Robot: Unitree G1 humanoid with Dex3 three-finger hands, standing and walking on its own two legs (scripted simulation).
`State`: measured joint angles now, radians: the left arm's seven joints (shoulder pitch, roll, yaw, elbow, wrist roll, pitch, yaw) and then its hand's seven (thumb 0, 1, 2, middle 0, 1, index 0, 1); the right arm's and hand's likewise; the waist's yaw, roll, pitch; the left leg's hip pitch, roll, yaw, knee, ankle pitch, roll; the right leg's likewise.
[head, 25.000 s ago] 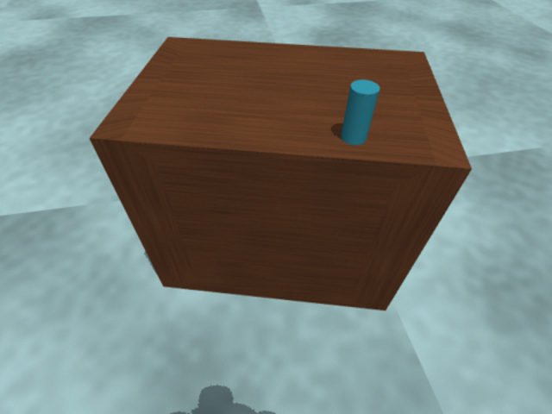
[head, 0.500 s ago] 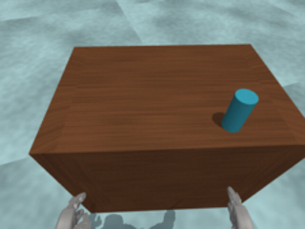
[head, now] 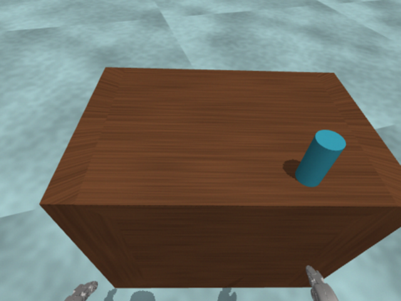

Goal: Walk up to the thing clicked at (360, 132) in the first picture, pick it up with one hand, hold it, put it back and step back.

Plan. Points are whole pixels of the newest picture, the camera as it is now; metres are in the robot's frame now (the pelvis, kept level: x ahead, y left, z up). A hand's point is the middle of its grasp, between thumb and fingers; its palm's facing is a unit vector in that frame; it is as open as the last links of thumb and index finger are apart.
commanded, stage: home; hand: right
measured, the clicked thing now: (318, 159) +0.42 -0.27 +0.05
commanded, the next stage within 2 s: stand in 1.70 s
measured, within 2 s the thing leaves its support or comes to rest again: neither
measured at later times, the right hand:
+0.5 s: hand out of the picture +0.02 -0.26 -0.14, palm faces -0.06 +0.93 -0.37, open 17.4 cm
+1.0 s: hand out of the picture +0.07 -0.25 -0.14, palm faces -0.06 +0.93 -0.37, open 17.3 cm
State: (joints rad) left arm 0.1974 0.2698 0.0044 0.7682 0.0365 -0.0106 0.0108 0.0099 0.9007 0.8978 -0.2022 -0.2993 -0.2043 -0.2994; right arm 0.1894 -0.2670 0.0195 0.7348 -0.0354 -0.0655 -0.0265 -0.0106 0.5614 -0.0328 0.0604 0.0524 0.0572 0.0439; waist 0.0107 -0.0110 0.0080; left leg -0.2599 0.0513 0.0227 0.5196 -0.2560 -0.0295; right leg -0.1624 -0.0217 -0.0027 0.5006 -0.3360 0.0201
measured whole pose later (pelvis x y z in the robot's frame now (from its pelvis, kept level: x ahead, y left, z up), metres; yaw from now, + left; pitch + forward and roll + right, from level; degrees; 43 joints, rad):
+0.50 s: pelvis -0.03 +0.00 +0.01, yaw +0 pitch -3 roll +0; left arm 0.21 0.37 -0.01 1.10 0.03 0.02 -0.01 0.01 0.90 0.90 -0.20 -0.30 -0.20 -0.30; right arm 0.18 -0.37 0.03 1.11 -0.02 -0.01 0.00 -0.01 0.53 -0.05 0.06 0.06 0.06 0.05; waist 0.00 -0.01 0.03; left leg -0.18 0.06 0.02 0.39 -0.16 -0.03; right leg -0.09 -0.01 -0.01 0.37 -0.24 0.01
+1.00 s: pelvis -0.01 +0.00 +0.01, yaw +1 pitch -2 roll +0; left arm 0.14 0.36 0.00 1.12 0.02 0.01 0.00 0.01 0.90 0.90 -0.20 -0.30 -0.20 -0.30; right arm 0.12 -0.36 0.03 1.11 -0.01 -0.02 0.00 -0.01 0.51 -0.06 0.06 0.06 0.06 0.05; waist 0.00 -0.01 0.04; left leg -0.17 0.05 0.01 0.37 -0.16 -0.03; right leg -0.06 -0.02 -0.02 0.34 -0.24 0.02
